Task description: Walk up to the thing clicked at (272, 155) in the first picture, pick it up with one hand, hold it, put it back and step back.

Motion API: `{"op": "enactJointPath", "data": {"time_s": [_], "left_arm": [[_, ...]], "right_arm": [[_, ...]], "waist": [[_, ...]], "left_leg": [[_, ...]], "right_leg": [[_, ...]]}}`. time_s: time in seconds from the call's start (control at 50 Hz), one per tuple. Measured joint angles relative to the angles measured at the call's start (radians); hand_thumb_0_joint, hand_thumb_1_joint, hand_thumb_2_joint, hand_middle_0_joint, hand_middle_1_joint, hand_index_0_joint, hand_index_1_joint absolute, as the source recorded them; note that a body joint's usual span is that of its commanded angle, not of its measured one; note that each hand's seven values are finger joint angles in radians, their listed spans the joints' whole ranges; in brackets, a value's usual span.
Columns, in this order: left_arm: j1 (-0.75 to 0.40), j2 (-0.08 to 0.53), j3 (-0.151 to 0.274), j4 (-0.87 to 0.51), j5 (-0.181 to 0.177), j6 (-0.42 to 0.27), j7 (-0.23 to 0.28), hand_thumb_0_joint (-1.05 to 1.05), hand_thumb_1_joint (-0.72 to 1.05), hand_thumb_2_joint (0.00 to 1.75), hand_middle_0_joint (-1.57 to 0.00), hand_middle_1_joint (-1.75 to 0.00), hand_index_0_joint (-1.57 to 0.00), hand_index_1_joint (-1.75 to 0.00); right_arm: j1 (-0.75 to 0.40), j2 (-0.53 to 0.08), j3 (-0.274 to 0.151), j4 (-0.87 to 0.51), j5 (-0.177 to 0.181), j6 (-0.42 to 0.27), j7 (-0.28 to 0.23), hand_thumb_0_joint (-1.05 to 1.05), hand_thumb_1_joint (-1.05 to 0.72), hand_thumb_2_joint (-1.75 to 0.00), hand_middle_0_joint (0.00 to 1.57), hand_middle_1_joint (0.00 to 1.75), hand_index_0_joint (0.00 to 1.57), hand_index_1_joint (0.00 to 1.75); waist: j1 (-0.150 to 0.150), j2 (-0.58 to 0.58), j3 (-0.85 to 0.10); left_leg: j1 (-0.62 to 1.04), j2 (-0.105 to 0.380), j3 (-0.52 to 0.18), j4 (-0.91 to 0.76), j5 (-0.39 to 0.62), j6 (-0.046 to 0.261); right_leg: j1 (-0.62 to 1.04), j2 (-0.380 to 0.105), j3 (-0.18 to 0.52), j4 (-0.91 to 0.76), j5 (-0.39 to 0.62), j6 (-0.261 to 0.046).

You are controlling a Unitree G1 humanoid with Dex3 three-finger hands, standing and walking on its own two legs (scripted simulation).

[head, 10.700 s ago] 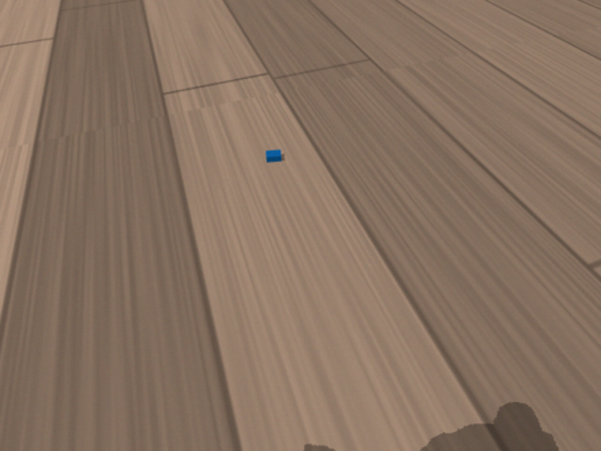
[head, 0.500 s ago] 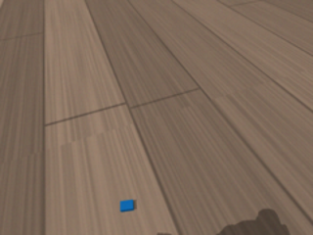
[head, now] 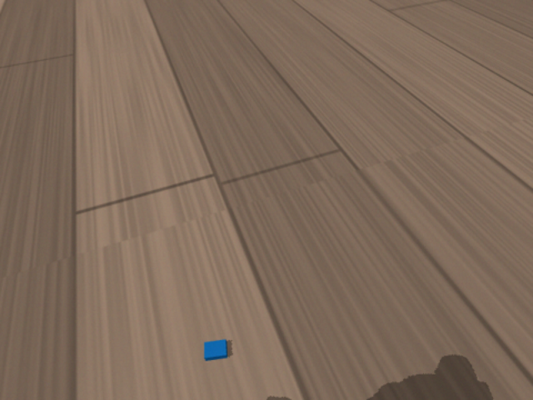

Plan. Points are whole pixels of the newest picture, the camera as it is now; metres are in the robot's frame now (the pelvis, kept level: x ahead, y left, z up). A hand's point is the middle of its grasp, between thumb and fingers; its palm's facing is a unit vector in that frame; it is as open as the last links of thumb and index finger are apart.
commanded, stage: stand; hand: left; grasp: from above
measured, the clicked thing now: (215, 350) +0.43 +0.23 -0.77
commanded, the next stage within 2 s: rise first in 0.94 s
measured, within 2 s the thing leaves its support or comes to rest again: neither
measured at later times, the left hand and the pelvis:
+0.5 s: hand out of the picture +0.07 +0.25 -0.16, palm faces -0.02 -0.94 -0.34, open 7.4 cm; pelvis +0.00 +0.00 +0.00, yaw +0 degrees
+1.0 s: hand out of the picture +0.07 +0.25 -0.16, palm faces -0.03 -0.94 -0.34, open 7.4 cm; pelvis +0.00 +0.00 +0.00, yaw +0 degrees
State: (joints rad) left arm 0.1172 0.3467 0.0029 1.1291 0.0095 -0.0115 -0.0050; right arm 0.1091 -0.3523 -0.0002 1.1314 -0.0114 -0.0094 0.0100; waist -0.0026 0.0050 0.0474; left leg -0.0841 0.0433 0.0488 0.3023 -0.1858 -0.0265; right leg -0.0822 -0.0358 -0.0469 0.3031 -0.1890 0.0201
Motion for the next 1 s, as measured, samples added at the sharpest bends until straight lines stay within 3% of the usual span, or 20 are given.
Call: {"op": "enactJointPath", "data": {"time_s": [1.0], "left_arm": [[0.005, 0.001, -0.001, 0.001, 0.000, -0.001, -0.001, 0.01, 0.90, 0.90, -0.20, -0.30, -0.20, -0.30]], "right_arm": [[0.006, 0.001, -0.001, 0.002, 0.000, 0.000, 0.002, 0.00, -0.90, -0.90, 0.20, 0.30, 0.20, 0.30]], "waist": [[0.000, -0.002, 0.000]], "left_leg": [[-0.003, -0.001, 0.000, -0.001, 0.003, 0.001]], "right_leg": [[-0.003, -0.001, 0.000, -0.002, 0.004, 0.001]]}}
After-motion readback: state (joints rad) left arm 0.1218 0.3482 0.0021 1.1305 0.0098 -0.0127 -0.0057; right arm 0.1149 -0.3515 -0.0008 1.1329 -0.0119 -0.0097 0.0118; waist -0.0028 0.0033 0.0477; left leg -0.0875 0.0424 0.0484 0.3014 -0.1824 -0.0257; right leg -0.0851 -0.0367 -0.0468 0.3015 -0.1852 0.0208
